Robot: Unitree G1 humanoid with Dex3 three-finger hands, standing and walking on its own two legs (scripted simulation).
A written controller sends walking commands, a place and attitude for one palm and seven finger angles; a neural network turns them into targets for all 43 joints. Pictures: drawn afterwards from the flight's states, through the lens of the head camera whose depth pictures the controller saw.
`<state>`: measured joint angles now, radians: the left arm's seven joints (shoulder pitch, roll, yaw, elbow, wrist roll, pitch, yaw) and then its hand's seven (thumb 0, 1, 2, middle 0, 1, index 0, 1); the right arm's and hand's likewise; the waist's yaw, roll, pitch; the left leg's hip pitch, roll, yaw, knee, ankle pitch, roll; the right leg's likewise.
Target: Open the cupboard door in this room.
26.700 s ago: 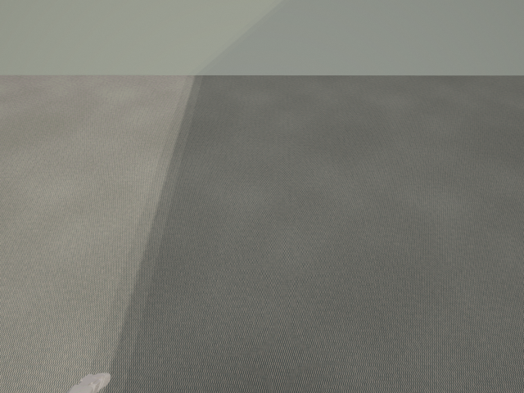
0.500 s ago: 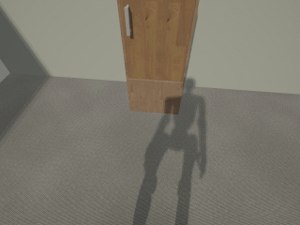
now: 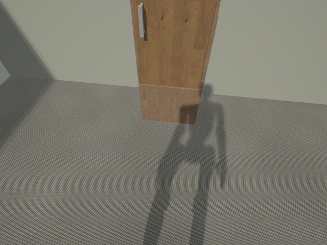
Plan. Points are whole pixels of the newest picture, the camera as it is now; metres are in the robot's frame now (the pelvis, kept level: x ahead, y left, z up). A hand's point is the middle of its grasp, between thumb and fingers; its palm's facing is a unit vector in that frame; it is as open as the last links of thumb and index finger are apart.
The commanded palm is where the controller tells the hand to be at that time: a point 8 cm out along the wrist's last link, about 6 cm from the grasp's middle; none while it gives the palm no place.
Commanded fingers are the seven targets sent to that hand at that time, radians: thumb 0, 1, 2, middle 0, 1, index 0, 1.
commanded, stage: look at it before walking up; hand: left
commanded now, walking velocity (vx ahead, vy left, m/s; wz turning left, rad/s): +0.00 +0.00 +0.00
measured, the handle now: (141, 20) +1.11 +0.18 +0.05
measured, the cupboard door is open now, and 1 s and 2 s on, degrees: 0 0 0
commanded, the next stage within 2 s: walk to a spot facing it in 0.24 s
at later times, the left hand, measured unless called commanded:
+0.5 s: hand out of the picture +0.00 +0.18 -0.18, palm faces +0.05 -0.98 -0.17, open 7.4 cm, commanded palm none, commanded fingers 0.00 0.90 0.90 -0.20 -0.30 -0.20 -0.30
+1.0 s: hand (97, 204) +0.26 +0.23 -0.18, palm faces +0.03 -0.99 -0.16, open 7.4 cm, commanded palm none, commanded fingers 0.00 0.90 0.90 -0.20 -0.30 -0.20 -0.30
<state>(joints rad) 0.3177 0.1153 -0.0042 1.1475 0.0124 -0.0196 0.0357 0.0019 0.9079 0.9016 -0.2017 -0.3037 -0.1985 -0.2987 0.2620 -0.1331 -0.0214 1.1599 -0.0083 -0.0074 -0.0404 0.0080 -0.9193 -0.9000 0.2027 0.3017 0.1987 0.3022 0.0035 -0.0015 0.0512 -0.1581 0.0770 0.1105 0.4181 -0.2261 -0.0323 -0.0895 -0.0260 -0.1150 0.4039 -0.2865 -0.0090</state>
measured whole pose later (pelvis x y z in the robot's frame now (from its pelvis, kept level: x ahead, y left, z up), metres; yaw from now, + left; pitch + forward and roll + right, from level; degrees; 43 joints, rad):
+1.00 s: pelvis +0.18 +0.05 -0.01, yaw +2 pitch +1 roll -1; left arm 0.13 0.17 0.05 1.02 0.02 -0.02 -0.02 0.01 0.91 0.90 -0.20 -0.30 -0.19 -0.30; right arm 0.46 -0.07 -0.02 1.17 -0.02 -0.07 -0.04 0.00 -0.91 -0.90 0.21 0.30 0.20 0.30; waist -0.03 0.00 0.09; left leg 0.10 0.02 0.17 0.28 -0.40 0.01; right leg -0.61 -0.06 -0.14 0.83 -0.18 -0.01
